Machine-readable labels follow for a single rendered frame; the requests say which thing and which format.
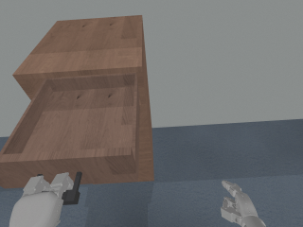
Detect robot left hand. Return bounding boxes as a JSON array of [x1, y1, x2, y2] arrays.
[[9, 172, 74, 227]]

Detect right robot forearm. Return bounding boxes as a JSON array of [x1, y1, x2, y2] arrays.
[[241, 216, 266, 227]]

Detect drawer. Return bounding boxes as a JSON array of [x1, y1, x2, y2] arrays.
[[0, 73, 140, 189]]

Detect handle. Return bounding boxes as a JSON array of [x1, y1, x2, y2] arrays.
[[37, 171, 82, 205]]

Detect cabinet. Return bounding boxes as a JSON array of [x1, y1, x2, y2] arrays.
[[12, 15, 154, 184]]

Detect robot right hand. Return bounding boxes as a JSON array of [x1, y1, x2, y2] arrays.
[[221, 180, 258, 226]]

